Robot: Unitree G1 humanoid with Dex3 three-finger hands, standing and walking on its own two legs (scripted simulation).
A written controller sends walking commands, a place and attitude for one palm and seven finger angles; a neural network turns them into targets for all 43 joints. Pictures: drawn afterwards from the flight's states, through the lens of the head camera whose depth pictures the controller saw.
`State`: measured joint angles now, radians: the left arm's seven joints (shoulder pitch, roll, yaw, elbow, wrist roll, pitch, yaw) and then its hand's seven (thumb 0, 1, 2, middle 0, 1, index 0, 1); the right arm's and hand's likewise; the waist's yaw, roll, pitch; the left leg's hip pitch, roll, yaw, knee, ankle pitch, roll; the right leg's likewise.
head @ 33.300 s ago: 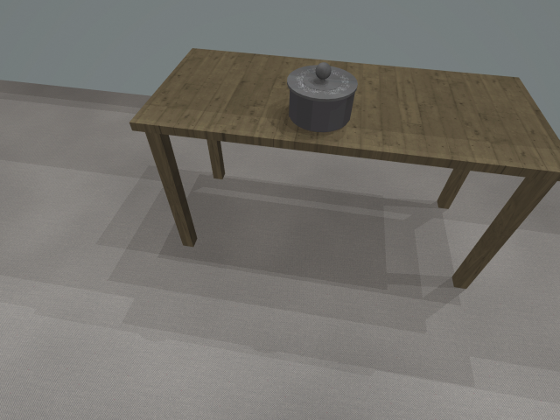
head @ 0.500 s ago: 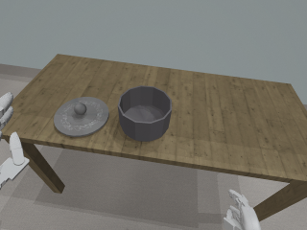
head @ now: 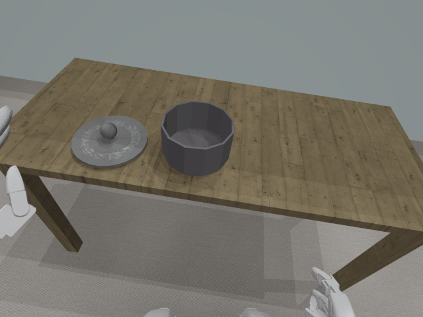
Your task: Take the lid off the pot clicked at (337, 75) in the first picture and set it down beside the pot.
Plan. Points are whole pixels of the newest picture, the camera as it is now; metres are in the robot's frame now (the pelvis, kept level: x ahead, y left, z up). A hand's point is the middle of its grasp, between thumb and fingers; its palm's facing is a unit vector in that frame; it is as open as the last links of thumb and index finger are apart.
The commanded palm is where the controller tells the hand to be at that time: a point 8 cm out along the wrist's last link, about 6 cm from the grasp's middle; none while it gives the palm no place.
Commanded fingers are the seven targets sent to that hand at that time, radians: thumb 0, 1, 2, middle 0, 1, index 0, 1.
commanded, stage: step back with the hand held close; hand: left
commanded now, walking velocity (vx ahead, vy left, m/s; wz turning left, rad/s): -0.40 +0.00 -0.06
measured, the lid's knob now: (108, 130) +0.57 +0.31 -0.03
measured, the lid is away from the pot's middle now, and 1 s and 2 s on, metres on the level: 0.25 0.25 0.25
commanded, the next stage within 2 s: stop stepping back and stand still in 0.58 s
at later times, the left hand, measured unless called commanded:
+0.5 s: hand (24, 232) +0.16 +0.22 +0.21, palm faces +0.29 -0.89 -0.36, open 7.4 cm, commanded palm +0.09 +0.28 +0.21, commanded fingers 0.00 0.90 0.90 -0.20 -0.30 -0.20 -0.30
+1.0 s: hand out of the picture +0.01 +0.26 +0.22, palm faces +0.35 -0.85 -0.40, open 7.4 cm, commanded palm -0.02 +0.30 +0.21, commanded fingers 0.00 0.90 0.90 -0.20 -0.30 -0.20 -0.30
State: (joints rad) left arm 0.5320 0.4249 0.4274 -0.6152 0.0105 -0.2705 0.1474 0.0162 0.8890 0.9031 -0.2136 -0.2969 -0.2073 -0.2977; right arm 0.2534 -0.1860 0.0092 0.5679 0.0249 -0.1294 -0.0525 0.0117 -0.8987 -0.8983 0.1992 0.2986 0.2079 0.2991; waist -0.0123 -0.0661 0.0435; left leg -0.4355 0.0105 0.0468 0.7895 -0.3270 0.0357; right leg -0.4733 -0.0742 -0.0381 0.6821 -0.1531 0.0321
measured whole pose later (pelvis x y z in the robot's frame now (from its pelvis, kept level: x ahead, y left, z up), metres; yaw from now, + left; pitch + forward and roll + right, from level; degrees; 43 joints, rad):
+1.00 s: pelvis -0.17 +0.03 +0.00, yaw -4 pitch -2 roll -3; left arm 0.54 0.50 0.44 -0.68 -0.05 -0.22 0.10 0.01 0.88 0.90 -0.22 -0.30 -0.21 -0.30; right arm 0.32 -0.19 0.00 0.66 0.04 -0.05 -0.05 0.01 -0.90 -0.90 0.20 0.30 0.21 0.30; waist 0.01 -0.07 -0.09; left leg -0.56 0.01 0.03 1.31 -0.40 0.02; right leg -0.36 -0.06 -0.11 0.75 -0.35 0.02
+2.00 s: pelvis -0.28 +0.14 +0.02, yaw -3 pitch +3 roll -6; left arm 0.30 0.30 0.06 0.81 0.04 0.10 -0.03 -0.03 0.93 0.90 -0.20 -0.29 -0.20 -0.30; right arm 0.51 -0.16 -0.01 0.85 -0.04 -0.03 -0.08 0.01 -0.90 -0.90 0.20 0.30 0.21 0.30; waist -0.09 -0.09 -0.03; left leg -0.30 -0.05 0.07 0.59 -0.35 0.15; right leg -0.61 0.02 0.05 1.24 -0.24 0.05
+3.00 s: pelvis -0.17 +0.12 +0.03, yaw -2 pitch +1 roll +0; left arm 0.19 0.21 0.04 0.98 0.02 0.01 0.05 0.01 0.91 0.90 -0.20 -0.29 -0.19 -0.29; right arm 0.21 -0.14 -0.05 0.96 0.00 0.00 -0.02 0.00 -0.91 -0.90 0.19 0.30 0.20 0.30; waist 0.00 -0.01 0.05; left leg -0.20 -0.03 0.04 0.49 -0.31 0.03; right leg -0.25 0.01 0.05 0.52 -0.29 0.00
